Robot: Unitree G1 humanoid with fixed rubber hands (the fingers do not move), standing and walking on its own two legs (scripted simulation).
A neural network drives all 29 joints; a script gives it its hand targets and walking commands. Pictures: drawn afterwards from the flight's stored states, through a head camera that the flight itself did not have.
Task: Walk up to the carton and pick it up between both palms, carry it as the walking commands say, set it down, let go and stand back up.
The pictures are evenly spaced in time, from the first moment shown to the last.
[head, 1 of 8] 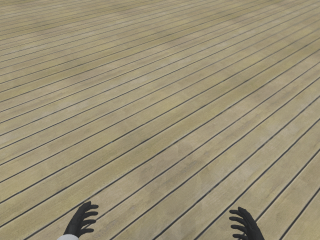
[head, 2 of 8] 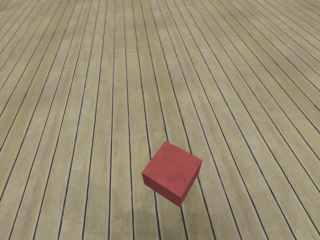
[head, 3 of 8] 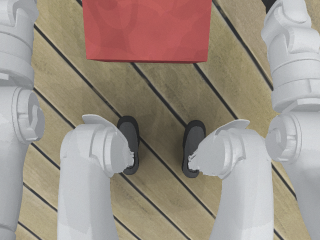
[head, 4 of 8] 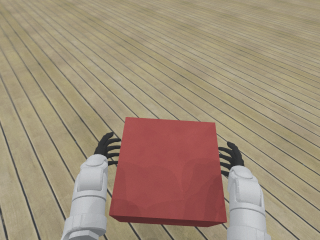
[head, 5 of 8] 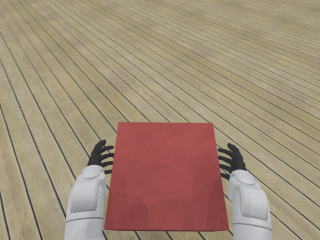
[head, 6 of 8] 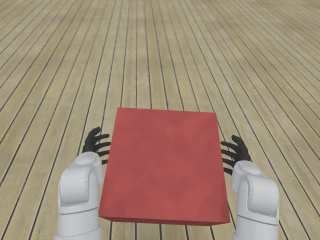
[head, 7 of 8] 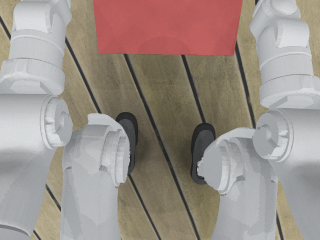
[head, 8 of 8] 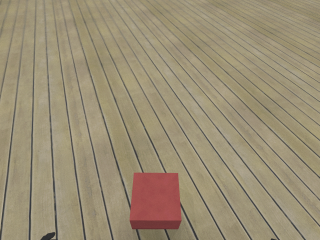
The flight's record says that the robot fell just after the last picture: no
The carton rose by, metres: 0.68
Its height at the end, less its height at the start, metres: +0.00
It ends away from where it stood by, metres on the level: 1.70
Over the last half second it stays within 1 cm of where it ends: yes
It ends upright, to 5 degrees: yes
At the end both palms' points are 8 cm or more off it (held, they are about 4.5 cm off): yes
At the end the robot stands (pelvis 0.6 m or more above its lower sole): yes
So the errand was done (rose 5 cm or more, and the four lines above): yes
